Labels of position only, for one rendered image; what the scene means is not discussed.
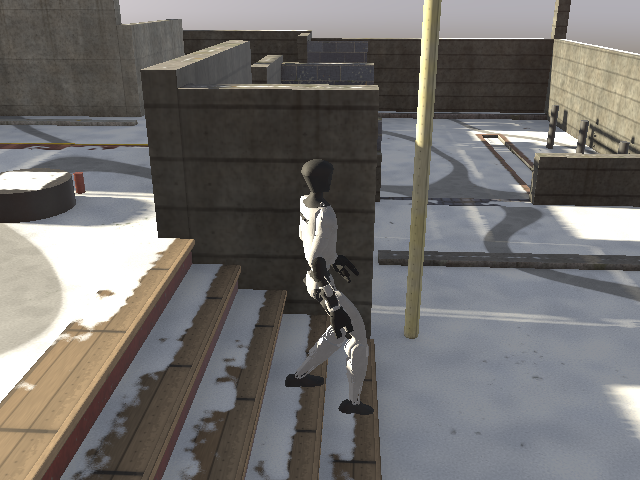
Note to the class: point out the left robot upper arm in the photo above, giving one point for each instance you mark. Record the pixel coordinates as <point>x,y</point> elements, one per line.
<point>301,199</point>

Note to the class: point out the robot left foot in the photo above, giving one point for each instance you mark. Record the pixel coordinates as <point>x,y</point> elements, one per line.
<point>307,381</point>

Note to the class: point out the robot left hand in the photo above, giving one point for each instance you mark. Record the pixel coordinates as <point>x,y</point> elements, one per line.
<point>339,264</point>

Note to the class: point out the right robot upper arm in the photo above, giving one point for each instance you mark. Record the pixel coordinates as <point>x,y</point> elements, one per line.
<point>325,224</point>

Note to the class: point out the robot right hand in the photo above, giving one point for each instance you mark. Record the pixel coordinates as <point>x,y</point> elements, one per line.
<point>340,319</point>

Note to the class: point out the robot right forearm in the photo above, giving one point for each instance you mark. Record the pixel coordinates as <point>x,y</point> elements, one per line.
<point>320,270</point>

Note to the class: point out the robot right thigh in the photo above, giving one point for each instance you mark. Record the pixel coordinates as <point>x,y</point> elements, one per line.
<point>359,333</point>

